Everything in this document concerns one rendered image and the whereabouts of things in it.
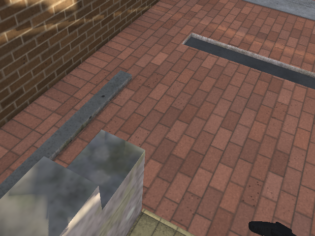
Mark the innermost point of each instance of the right robot hand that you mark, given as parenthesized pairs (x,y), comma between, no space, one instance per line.
(265,228)

